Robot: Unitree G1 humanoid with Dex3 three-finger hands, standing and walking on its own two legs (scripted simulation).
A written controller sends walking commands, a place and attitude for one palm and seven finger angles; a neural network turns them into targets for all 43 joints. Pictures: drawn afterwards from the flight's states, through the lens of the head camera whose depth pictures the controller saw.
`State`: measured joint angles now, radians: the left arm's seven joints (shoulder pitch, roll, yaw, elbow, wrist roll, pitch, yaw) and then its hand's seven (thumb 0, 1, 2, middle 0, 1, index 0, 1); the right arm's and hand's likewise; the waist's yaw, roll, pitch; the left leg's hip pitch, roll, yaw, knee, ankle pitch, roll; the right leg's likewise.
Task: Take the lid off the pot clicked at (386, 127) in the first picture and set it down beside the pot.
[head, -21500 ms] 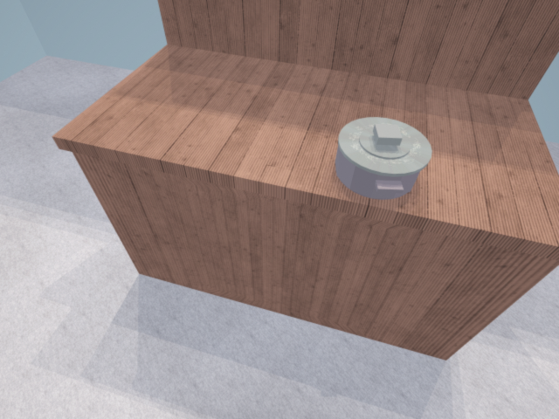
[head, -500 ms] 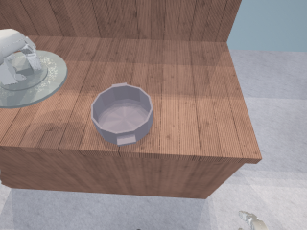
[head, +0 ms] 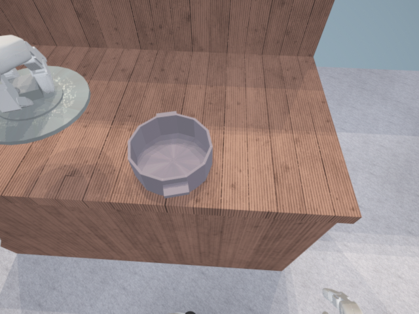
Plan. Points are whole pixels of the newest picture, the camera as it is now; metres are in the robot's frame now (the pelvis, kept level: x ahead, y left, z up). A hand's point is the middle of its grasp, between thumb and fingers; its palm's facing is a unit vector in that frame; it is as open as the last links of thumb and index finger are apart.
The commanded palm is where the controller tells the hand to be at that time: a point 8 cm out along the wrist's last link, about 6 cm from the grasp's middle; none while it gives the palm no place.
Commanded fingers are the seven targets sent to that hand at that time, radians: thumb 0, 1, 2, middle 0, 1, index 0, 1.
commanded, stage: lower the lid onto the table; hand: left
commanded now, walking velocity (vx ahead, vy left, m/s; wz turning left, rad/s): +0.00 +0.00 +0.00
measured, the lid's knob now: (23, 89) +0.45 +0.35 +0.17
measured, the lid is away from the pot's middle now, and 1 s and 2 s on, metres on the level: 0.24 0.24 0.24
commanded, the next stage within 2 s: none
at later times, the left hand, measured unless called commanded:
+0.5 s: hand (27, 107) +0.42 +0.34 +0.16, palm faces -0.35 -0.14 -0.93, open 6.9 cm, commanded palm +0.42 +0.34 +0.24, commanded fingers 0.00 0.49 1.19 -0.79 -0.89 -0.91 -0.98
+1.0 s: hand (39, 118) +0.42 +0.34 +0.13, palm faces -0.40 -0.12 -0.91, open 6.9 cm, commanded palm +0.43 +0.33 +0.20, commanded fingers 0.00 0.49 1.19 -0.79 -0.89 -0.91 -0.98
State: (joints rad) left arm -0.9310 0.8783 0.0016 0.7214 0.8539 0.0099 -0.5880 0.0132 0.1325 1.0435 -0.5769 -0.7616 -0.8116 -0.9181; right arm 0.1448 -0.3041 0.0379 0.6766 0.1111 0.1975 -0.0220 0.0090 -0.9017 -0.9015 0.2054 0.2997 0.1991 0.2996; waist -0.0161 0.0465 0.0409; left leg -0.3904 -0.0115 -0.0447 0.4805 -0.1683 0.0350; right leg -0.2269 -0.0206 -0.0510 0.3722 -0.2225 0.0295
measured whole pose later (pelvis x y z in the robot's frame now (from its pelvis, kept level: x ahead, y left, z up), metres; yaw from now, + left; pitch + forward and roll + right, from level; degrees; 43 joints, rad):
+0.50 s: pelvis +0.00 +0.00 +0.00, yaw -1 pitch +6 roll -2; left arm -0.84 0.89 0.05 0.75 0.86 -0.05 -0.57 0.01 0.14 1.04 -0.57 -0.76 -0.81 -0.92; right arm 0.19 -0.31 0.02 0.67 0.11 0.21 -0.02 0.01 -0.90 -0.90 0.20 0.30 0.20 0.30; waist -0.04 0.04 0.04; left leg -0.42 0.00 -0.04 0.52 -0.19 0.04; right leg -0.26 -0.01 -0.04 0.40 -0.24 0.03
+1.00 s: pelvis +0.00 +0.00 +0.00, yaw -1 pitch +7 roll -3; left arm -0.82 0.86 0.04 0.80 0.87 -0.13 -0.52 0.01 0.14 1.04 -0.57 -0.76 -0.81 -0.92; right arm 0.19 -0.30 0.02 0.68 0.10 0.20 -0.02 0.01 -0.90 -0.90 0.21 0.30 0.20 0.30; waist -0.04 0.03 0.02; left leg -0.46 0.00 -0.03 0.54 -0.20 0.04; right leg -0.30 -0.01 -0.04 0.43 -0.24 0.03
